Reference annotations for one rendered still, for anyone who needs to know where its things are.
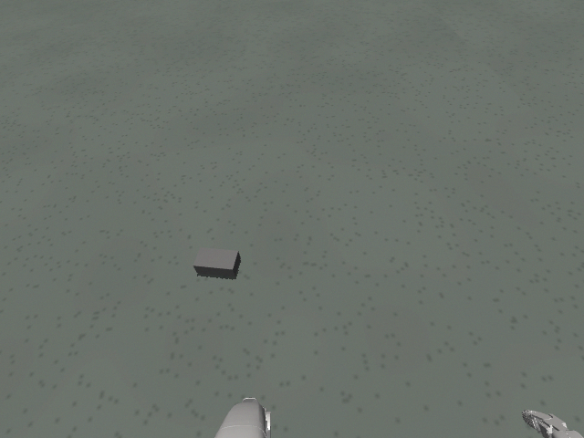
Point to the right robot hand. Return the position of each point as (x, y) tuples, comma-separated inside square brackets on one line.
[(550, 426)]

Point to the carton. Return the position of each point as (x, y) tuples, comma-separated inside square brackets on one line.
[(217, 262)]

